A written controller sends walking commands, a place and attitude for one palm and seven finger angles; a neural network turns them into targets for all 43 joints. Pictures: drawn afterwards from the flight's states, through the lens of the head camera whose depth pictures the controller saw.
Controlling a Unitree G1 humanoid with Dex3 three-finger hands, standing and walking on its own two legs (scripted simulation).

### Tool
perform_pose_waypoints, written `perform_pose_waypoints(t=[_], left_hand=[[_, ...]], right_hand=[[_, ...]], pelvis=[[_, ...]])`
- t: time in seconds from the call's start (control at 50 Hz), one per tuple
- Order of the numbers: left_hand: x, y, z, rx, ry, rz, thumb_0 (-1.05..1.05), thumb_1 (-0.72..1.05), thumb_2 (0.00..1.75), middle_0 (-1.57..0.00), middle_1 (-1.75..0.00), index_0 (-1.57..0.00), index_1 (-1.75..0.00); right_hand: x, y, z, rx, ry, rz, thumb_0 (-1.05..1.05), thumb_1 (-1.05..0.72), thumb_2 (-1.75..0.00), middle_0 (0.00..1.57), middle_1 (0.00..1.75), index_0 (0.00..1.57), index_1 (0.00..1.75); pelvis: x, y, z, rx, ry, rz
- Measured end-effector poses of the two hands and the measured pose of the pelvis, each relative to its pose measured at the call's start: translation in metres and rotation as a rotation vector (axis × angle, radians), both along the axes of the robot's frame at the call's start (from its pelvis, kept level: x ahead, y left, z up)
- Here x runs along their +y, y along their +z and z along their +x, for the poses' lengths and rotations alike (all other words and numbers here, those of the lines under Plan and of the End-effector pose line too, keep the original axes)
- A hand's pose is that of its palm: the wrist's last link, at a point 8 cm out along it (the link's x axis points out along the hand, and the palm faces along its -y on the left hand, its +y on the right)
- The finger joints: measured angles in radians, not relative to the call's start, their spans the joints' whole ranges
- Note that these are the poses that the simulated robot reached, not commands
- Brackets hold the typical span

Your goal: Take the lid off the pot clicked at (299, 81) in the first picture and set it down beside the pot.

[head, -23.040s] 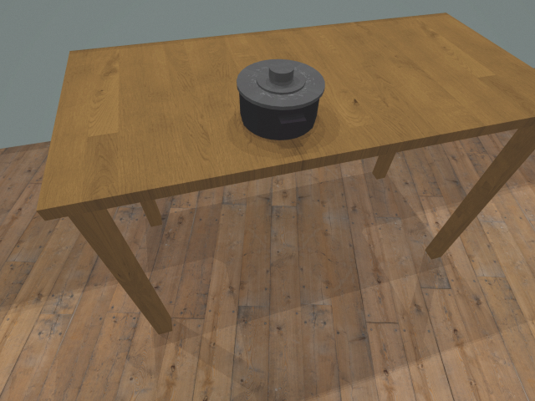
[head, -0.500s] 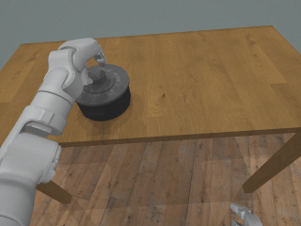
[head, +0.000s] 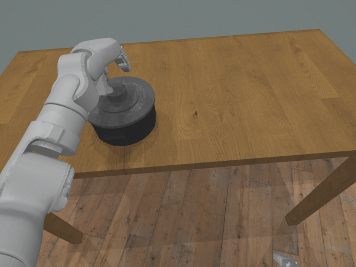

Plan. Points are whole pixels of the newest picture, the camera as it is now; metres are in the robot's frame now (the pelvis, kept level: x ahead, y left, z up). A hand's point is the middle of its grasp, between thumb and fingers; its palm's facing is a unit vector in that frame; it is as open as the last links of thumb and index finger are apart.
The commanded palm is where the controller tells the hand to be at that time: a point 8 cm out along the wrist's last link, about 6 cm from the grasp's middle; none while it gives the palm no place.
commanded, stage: move the open hand above the knob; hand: left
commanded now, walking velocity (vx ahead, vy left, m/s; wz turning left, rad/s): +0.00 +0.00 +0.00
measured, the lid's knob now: (116, 92) +0.49 +0.16 +0.12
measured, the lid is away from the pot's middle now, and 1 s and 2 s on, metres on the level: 0.00 0.00 0.00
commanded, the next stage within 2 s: lower the open fingers around the knob in 0.38 s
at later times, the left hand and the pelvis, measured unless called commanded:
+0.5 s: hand (109, 78) +0.47 +0.15 +0.18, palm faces -0.28 -0.09 -0.96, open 10.1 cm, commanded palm +0.46 +0.16 +0.25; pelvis +0.00 +0.01 +0.00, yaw +1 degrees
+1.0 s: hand (112, 89) +0.47 +0.16 +0.15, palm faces -0.36 -0.14 -0.92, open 10.1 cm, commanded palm +0.46 +0.16 +0.22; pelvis +0.01 +0.00 +0.00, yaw +1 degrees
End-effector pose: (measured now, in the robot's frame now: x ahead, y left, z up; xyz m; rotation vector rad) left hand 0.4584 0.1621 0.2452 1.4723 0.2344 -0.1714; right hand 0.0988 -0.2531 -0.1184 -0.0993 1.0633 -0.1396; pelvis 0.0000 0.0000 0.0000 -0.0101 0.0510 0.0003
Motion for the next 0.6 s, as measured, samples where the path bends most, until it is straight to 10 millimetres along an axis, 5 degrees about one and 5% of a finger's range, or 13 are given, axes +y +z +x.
perform_pose_waypoints(t=[0.28, 0.6], left_hand=[[0.006, -0.002, -0.003, 0.012, 0.019, 0.003, 0.0, -0.33, 1.54, -0.86, -0.08, -0.86, -0.08], [-0.005, -0.01, 0.015, 0.078, 0.054, -0.03, 0.0, -0.33, 1.54, -0.86, -0.08, -0.86, -0.08]], right_hand=[[0.014, 0.006, 0.026, -0.047, 0.05, 0.001, 0.01, -0.9, -0.9, 0.2, 0.3, 0.2, 0.3], [0.011, -0.005, -0.002, 0.041, 0.016, 0.008, 0.01, -0.9, -0.9, 0.2, 0.3, 0.2, 0.3]], pelvis=[[0.007, -0.001, -0.002, 0.003, 0.02, -0.003], [0.008, 0.0, 0.004, 0.023, 0.016, -0.001]])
